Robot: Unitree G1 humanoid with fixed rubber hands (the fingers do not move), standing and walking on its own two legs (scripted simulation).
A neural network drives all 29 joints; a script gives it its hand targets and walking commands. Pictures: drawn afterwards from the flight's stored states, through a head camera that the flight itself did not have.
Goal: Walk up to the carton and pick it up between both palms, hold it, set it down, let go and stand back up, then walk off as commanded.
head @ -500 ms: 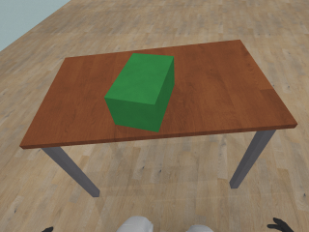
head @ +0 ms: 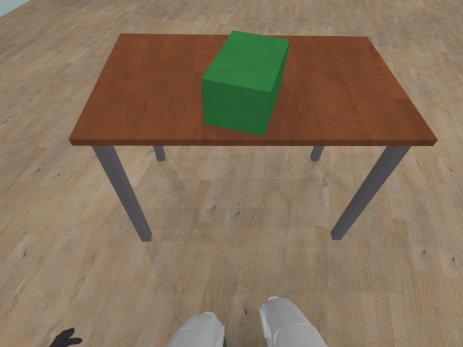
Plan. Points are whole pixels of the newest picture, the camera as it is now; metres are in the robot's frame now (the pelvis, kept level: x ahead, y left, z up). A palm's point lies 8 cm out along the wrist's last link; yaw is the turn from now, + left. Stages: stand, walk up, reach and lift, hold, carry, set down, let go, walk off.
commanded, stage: walk off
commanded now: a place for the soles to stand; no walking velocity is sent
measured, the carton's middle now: (247, 80) +0.76 +0.00 +0.02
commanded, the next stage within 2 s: none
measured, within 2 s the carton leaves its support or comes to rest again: neither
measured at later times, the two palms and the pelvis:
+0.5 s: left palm out of the picture -0.14 +0.34 -0.08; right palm out of the picture -0.05 -0.30 -0.08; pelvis -0.11 +0.02 +0.02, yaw +2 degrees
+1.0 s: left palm out of the picture -0.07 +0.38 -0.11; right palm out of the picture -0.06 -0.32 -0.04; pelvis -0.07 +0.02 +0.01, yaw +0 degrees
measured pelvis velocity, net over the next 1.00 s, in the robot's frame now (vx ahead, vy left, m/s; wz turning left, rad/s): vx -0.07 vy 0.02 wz -0.01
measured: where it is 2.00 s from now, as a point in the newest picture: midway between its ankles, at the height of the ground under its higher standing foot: outside the picture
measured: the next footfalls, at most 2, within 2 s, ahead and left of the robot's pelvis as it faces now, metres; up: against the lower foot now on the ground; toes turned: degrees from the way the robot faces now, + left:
right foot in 0.24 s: -0.08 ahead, -0.09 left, -0.02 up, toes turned +4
left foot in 0.58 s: +0.01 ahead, +0.15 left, -0.02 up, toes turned -1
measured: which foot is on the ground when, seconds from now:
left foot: down 0.00-0.22, up 0.24-0.56, down 0.58-1.00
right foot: up 0.00-0.22, down 0.24-0.58, up 0.60-1.00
